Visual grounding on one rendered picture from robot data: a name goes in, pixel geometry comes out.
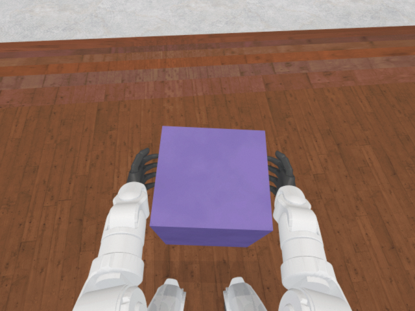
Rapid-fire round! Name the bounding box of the right robot thigh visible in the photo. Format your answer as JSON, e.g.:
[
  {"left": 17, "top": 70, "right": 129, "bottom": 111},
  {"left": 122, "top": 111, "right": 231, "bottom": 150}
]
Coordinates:
[{"left": 223, "top": 282, "right": 267, "bottom": 311}]

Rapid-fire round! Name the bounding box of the robot left upper arm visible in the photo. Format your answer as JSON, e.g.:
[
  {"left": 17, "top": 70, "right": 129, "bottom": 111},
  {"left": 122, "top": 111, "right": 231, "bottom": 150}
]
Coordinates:
[{"left": 73, "top": 284, "right": 147, "bottom": 311}]

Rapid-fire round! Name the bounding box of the robot left forearm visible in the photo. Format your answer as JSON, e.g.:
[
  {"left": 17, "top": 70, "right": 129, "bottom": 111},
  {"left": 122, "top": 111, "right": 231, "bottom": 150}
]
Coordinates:
[{"left": 73, "top": 182, "right": 150, "bottom": 309}]

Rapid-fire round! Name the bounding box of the robot right upper arm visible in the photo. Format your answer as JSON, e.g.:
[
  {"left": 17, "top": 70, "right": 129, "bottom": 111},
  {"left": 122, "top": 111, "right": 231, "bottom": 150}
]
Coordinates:
[{"left": 278, "top": 287, "right": 352, "bottom": 311}]

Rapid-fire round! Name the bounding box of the right robot hand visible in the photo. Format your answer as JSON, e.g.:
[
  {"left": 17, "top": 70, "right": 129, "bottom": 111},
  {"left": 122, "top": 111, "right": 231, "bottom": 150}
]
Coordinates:
[{"left": 267, "top": 151, "right": 296, "bottom": 196}]

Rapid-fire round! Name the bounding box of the carton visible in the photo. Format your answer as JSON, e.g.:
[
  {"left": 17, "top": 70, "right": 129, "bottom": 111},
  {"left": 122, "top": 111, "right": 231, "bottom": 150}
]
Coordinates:
[{"left": 149, "top": 126, "right": 273, "bottom": 248}]

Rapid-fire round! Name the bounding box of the left robot hand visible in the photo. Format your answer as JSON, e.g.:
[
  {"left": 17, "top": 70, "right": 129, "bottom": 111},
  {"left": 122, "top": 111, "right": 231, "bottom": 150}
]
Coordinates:
[{"left": 126, "top": 148, "right": 159, "bottom": 190}]

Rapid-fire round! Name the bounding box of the robot right shin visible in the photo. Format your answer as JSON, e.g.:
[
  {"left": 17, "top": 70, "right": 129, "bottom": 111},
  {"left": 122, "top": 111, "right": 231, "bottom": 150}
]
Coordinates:
[{"left": 228, "top": 277, "right": 244, "bottom": 288}]

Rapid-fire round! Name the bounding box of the robot right forearm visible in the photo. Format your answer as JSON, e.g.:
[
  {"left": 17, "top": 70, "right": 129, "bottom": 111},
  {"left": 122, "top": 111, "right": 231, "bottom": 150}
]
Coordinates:
[{"left": 273, "top": 185, "right": 350, "bottom": 306}]

